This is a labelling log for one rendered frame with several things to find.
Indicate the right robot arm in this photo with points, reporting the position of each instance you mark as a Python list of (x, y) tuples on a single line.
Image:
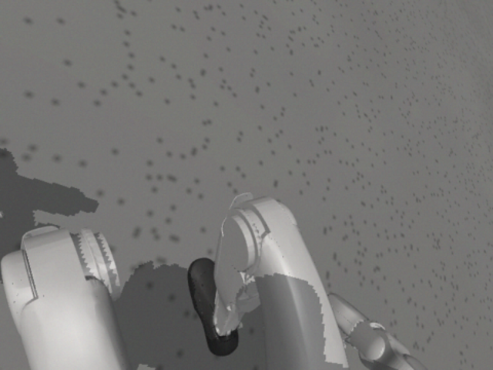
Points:
[(379, 350)]

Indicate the right robot foot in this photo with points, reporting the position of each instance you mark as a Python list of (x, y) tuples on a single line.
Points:
[(202, 289)]

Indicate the right robot hand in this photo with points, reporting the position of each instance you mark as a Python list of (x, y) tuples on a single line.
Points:
[(347, 316)]

